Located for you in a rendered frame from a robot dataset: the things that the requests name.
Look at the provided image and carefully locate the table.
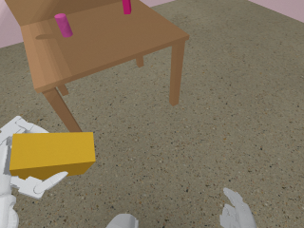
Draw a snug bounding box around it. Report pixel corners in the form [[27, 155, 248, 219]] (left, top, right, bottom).
[[5, 0, 190, 133]]

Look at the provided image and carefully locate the right robot hand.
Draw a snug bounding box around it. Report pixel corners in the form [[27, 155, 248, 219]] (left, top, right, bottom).
[[219, 187, 257, 228]]

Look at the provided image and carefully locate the left robot hand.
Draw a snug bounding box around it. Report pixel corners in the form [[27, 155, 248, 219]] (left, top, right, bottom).
[[0, 116, 68, 200]]

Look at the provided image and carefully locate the robot left thigh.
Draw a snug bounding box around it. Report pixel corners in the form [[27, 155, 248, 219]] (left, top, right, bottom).
[[105, 214, 139, 228]]

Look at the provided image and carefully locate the sponge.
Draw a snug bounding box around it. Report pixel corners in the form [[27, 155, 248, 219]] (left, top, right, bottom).
[[9, 132, 96, 180]]

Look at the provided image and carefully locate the robot left forearm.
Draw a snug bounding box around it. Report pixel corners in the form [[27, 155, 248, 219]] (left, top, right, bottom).
[[0, 194, 19, 228]]

